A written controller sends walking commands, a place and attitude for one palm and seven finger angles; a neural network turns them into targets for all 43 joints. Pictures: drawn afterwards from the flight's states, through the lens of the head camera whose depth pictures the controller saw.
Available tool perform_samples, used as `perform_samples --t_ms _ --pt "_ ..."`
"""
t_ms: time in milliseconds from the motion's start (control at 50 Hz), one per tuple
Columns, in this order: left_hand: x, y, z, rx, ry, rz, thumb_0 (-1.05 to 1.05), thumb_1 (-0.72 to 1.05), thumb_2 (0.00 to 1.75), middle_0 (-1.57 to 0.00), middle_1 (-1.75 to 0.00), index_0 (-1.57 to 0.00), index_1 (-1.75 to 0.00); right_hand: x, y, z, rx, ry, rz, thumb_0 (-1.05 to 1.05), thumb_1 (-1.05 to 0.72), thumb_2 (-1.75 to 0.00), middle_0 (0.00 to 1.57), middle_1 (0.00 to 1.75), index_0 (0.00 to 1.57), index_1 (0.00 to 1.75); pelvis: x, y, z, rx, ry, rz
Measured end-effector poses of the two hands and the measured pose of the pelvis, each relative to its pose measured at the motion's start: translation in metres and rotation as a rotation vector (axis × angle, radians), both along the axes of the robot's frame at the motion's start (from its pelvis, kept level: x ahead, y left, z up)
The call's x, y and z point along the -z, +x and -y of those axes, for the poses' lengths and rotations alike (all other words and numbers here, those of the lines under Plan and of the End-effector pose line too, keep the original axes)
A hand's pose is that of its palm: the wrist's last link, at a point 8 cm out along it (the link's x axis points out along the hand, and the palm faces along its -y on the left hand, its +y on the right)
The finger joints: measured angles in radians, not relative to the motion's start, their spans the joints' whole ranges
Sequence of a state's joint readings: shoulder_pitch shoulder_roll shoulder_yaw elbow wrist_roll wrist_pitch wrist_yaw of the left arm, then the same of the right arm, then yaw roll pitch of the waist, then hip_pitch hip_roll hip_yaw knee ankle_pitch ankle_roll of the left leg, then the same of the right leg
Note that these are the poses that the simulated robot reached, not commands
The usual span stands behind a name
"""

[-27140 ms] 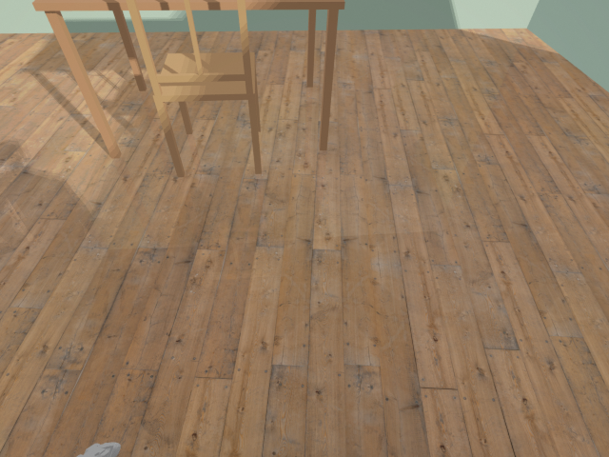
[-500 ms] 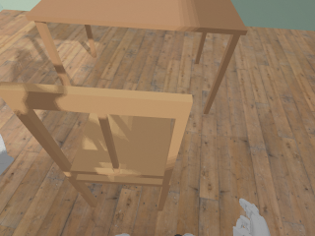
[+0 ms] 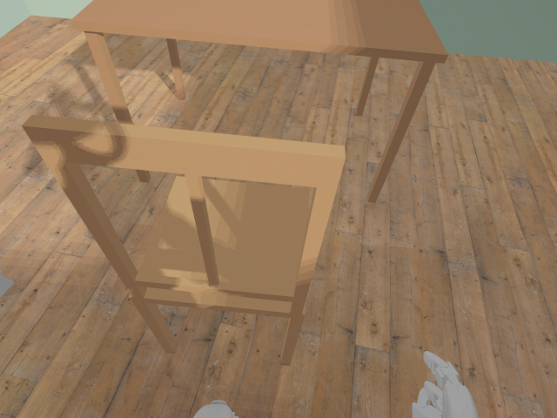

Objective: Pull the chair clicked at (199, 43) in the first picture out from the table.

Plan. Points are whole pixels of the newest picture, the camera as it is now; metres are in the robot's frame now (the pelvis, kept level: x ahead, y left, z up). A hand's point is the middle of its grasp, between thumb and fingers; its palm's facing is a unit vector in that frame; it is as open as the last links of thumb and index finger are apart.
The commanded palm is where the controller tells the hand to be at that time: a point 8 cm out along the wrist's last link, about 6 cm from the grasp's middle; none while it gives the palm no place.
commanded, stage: step back with the hand held close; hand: left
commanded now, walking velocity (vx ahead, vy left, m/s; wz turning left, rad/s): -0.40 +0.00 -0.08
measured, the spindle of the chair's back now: (205, 239) +0.41 +0.15 -0.04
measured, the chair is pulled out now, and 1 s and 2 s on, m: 0.60 0.60 0.60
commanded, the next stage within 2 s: stop stepping back and stand still in 0.34 s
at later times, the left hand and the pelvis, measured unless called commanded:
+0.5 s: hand out of the picture +0.12 +0.26 +0.18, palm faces +0.45 -0.73 -0.51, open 7.4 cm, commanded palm +0.06 +0.30 +0.20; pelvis -0.07 -0.01 -0.01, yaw +2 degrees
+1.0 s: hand out of the picture +0.12 +0.26 +0.20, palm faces +0.33 -0.80 -0.51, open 7.4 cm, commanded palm +0.06 +0.30 +0.20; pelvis -0.10 +0.01 +0.03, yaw -4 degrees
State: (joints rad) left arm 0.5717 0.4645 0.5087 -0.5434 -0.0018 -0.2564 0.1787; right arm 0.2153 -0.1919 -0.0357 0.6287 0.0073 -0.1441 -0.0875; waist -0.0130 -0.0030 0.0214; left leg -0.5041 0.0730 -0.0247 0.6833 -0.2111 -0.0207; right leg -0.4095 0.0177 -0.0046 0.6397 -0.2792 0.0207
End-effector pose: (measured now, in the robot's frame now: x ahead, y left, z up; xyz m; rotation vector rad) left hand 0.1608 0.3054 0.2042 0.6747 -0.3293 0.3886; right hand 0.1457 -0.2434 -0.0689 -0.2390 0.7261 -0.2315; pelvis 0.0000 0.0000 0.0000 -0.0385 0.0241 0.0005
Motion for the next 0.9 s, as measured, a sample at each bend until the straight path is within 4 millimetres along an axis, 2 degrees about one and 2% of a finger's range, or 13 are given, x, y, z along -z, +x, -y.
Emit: perform_samples --t_ms 80,160,260,340,480,560,640,720,820,900 --pt "0.005 -0.014 0.013 0.012 -0.048 0.021 0.02 0.89 0.90 -0.22 -0.30 -0.21 -0.30 0.005 -0.003 -0.003 -0.055 0.004 0.000 0.02 -0.90 -0.90 0.20 0.30 0.20 0.30 0.002 -0.013 0.006 0.000 0.003 0.013" --pt "-0.003 -0.024 0.024 0.045 -0.065 0.054 0.02 0.88 0.90 -0.22 -0.30 -0.21 -0.30 0.003 -0.010 -0.004 -0.079 0.002 -0.016 0.02 -0.90 -0.90 0.20 0.30 0.20 0.30 -0.002 -0.023 0.006 -0.001 0.019 0.006" --pt "-0.013 -0.032 0.015 0.069 -0.012 0.069 0.01 0.88 0.90 -0.22 -0.30 -0.21 -0.31 -0.003 -0.024 -0.005 -0.042 -0.002 -0.003 0.02 -0.90 -0.90 0.21 0.30 0.20 0.30 -0.005 -0.034 -0.002 0.013 0.017 0.013" --pt "-0.013 -0.039 0.005 0.058 0.016 0.062 0.01 0.88 0.90 -0.22 -0.30 -0.21 -0.30 -0.004 -0.035 -0.006 -0.024 0.008 0.045 0.02 -0.90 -0.90 0.20 0.30 0.20 0.30 0.000 -0.045 -0.002 -0.014 -0.011 0.026" --pt "0.002 -0.080 0.013 0.029 -0.003 0.029 0.01 0.89 0.90 -0.22 -0.30 -0.21 -0.30 0.012 -0.057 -0.004 -0.072 0.032 0.028 0.02 -0.90 -0.90 0.20 0.30 0.20 0.30 0.011 -0.069 0.008 -0.044 0.003 0.063" --pt "0.001 -0.097 0.011 0.002 -0.064 0.041 0.01 0.88 0.90 -0.22 -0.30 -0.21 -0.31 0.011 -0.076 -0.004 -0.083 0.014 -0.045 0.02 -0.90 -0.90 0.20 0.30 0.20 0.30 0.004 -0.078 0.001 -0.012 0.057 0.061" --pt "-0.005 -0.094 -0.010 -0.012 -0.103 0.088 0.01 0.88 0.90 -0.22 -0.30 -0.21 -0.31 -0.004 -0.092 -0.011 -0.053 -0.018 -0.021 0.02 -0.90 -0.90 0.20 0.30 0.20 0.30 -0.004 -0.081 -0.014 0.010 0.036 0.042" --pt "-0.003 -0.085 -0.023 0.008 -0.137 0.112 0.01 0.88 0.90 -0.22 -0.30 -0.21 -0.30 -0.017 -0.108 -0.021 -0.002 0.001 0.027 0.02 -0.90 -0.90 0.20 0.30 0.20 0.30 -0.010 -0.093 -0.022 0.018 0.037 0.080" --pt "-0.002 -0.083 -0.012 0.083 -0.155 0.010 0.02 0.89 0.90 -0.21 -0.30 -0.20 -0.30 -0.027 -0.126 -0.035 0.035 0.066 0.022 0.02 -0.90 -0.90 0.20 0.30 0.20 0.30 -0.023 -0.095 -0.024 0.040 -0.003 0.057" --pt "-0.009 -0.085 0.001 0.147 -0.099 -0.031 0.02 0.89 0.90 -0.21 -0.30 -0.21 -0.30 -0.024 -0.135 -0.038 0.036 0.077 -0.019 0.02 -0.90 -0.90 0.20 0.30 0.20 0.30 -0.027 -0.096 -0.020 0.065 -0.006 0.028"
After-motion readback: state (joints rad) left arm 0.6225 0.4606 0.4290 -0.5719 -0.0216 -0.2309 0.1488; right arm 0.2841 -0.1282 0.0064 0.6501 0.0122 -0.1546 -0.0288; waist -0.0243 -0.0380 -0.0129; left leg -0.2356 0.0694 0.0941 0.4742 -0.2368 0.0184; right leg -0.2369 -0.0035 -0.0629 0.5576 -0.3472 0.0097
